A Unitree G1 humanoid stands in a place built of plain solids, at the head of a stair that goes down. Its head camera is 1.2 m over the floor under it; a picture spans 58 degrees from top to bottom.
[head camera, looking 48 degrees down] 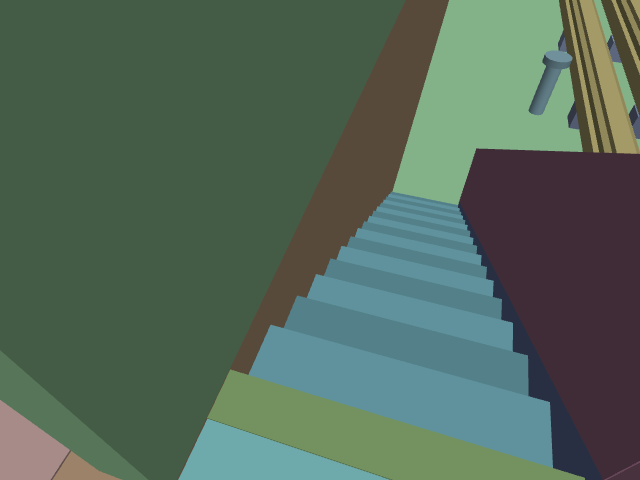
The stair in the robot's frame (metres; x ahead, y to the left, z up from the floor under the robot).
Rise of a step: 0.19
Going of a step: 0.28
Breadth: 0.97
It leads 17 degrees to the right of straight ahead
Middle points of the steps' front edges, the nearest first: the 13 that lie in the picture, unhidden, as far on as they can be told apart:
0.43 -0.20 0.00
0.69 -0.28 -0.19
0.95 -0.36 -0.38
1.22 -0.44 -0.57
1.48 -0.53 -0.76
1.74 -0.61 -0.95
2.00 -0.69 -1.14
2.27 -0.77 -1.33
2.53 -0.85 -1.52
2.79 -0.93 -1.71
3.05 -1.01 -1.90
3.32 -1.10 -2.09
3.58 -1.18 -2.28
